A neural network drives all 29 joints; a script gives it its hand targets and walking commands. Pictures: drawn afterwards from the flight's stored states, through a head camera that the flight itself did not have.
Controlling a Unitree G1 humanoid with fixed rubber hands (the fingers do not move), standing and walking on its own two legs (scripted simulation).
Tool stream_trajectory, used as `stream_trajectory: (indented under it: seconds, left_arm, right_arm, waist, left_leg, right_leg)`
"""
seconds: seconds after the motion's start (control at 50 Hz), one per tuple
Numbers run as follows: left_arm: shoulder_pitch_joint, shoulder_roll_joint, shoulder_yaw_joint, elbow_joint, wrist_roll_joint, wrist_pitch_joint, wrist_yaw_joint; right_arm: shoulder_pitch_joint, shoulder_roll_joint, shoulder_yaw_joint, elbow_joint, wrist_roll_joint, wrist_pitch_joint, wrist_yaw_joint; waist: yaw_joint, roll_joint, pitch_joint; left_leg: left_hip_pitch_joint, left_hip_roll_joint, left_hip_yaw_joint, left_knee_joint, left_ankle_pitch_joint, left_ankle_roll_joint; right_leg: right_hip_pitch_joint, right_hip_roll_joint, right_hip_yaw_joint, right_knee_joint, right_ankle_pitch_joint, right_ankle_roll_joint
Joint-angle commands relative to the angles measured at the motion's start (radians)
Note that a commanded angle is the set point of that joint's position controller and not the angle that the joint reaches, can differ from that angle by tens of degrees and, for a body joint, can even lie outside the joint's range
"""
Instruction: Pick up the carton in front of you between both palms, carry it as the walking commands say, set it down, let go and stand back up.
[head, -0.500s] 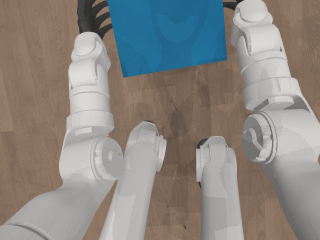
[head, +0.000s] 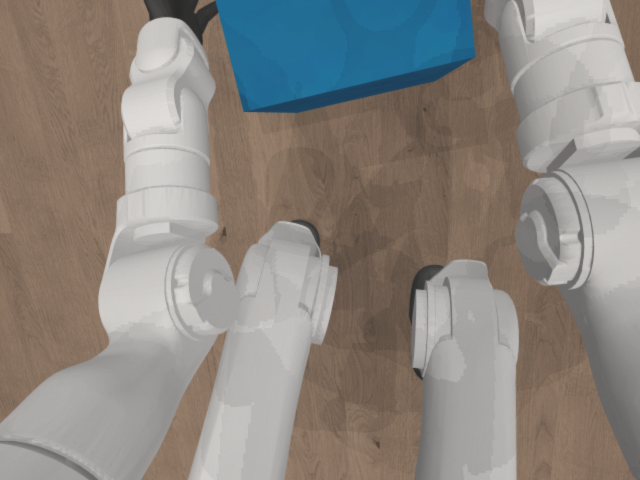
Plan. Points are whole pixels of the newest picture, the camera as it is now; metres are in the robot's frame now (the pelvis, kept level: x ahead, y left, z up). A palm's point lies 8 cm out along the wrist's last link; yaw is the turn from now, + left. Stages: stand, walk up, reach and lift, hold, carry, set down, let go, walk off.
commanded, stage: set down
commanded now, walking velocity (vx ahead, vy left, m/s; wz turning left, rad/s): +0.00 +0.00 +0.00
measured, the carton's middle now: (343, 1) +0.55 +0.10 -0.28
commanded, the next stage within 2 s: none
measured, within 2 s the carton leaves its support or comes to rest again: neither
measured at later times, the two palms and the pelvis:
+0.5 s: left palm (176, 18) +0.49 +0.24 -0.17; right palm out of the picture +0.59 -0.05 -0.18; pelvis +0.00 -0.01 -0.01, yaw +1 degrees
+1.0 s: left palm (190, 38) +0.48 +0.24 -0.21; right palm out of the picture +0.58 -0.06 -0.21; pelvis +0.00 +0.00 -0.02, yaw +2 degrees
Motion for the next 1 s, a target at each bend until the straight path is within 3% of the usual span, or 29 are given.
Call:
stream_trajectory:
  seconds: [0.0,0.04,0.18,0.32,0.44,0.52,0.68,0.8,0.84,0.9,0.94,0.98]
  left_arm:
    - [-0.618,-0.654,-0.404,0.009,-0.067,-0.031,-0.257]
    - [-0.610,-0.636,-0.382,0.017,-0.056,-0.027,-0.262]
    - [-0.544,-0.584,-0.297,0.076,0.007,-0.010,-0.271]
    - [-0.485,-0.559,-0.249,0.121,0.027,-0.011,-0.276]
    - [-0.426,-0.498,-0.195,0.162,0.062,-0.005,-0.278]
    - [-0.394,-0.461,-0.151,0.182,0.090,-0.003,-0.273]
    - [-0.352,-0.392,-0.084,0.240,0.110,-0.009,-0.257]
    - [-0.320,-0.334,-0.057,0.269,0.106,-0.029,-0.243]
    - [-0.286,-0.273,-0.028,0.282,0.105,-0.044,-0.226]
    - [-0.187,-0.010,0.049,0.276,0.109,-0.105,-0.140]
    - [-0.192,0.230,0.047,0.234,0.056,-0.182,-0.049]
    - [-0.258,0.299,-0.004,0.219,-0.030,-0.238,0.001]
  right_arm:
    - [-0.274,0.843,0.134,-0.041,0.045,-0.041,0.234]
    - [-0.268,0.822,0.125,-0.025,0.023,-0.034,0.236]
    - [-0.246,0.760,0.083,0.013,-0.023,-0.015,0.249]
    - [-0.199,0.728,0.062,0.037,-0.045,-0.014,0.255]
    - [-0.147,0.664,0.025,0.069,-0.092,-0.006,0.258]
    - [-0.142,0.625,0.006,0.082,-0.108,0.000,0.260]
    - [-0.113,0.543,-0.028,0.125,-0.143,0.007,0.259]
    - [-0.113,0.470,-0.026,0.103,-0.138,-0.004,0.258]
    - [-0.111,0.392,-0.022,0.085,-0.137,-0.013,0.243]
    - [-0.120,0.101,-0.009,0.032,-0.108,-0.049,0.173]
    - [-0.168,-0.124,0.042,-0.039,-0.038,-0.093,0.102]
    - [-0.265,-0.160,0.115,-0.089,0.056,-0.124,0.068]
  waist:
    - [0.056,-0.140,-1.033]
    - [0.048,-0.166,-0.990]
    - [0.044,-0.156,-0.859]
    - [0.041,-0.149,-0.808]
    - [0.009,-0.158,-0.714]
    - [0.019,-0.140,-0.675]
    - [-0.001,-0.132,-0.600]
    - [0.006,-0.119,-0.606]
    - [0.010,-0.130,-0.619]
    - [0.053,-0.130,-0.670]
    - [0.084,-0.124,-0.742]
    - [0.112,-0.132,-0.854]
  left_leg:
    - [0.612,-0.026,0.173,-0.072,0.471,0.043]
    - [0.557,-0.026,0.173,-0.071,0.418,0.044]
    - [0.483,-0.028,0.175,-0.070,0.317,0.047]
    - [0.454,-0.029,0.171,-0.054,0.339,0.048]
    - [0.384,-0.027,0.163,-0.050,0.286,0.052]
    - [0.365,-0.026,0.171,-0.050,0.251,0.052]
    - [0.332,-0.024,0.169,-0.038,0.222,0.056]
    - [0.361,-0.019,0.163,-0.024,0.242,0.055]
    - [0.375,-0.013,0.168,-0.016,0.252,0.050]
    - [0.431,0.005,0.182,-0.016,0.300,0.034]
    - [0.473,0.018,0.184,-0.012,0.377,0.020]
    - [0.500,0.028,0.175,0.002,0.481,0.025]
  right_leg:
    - [0.418,-0.015,-0.116,-0.172,0.377,-0.042]
    - [0.432,-0.019,-0.111,-0.175,0.353,-0.044]
    - [0.404,-0.019,-0.099,-0.186,0.274,-0.050]
    - [0.402,-0.029,-0.081,-0.173,0.323,-0.053]
    - [0.380,-0.037,-0.071,-0.181,0.304,-0.060]
    - [0.371,-0.040,-0.063,-0.182,0.277,-0.062]
    - [0.347,-0.052,-0.052,-0.174,0.254,-0.066]
    - [0.361,-0.064,-0.047,-0.150,0.274,-0.057]
    - [0.391,-0.071,-0.048,-0.149,0.289,-0.048]
    - [0.453,-0.089,-0.046,-0.140,0.320,-0.027]
    - [0.479,-0.105,-0.034,-0.128,0.394,-0.014]
    - [0.539,-0.120,-0.015,-0.097,0.518,-0.007]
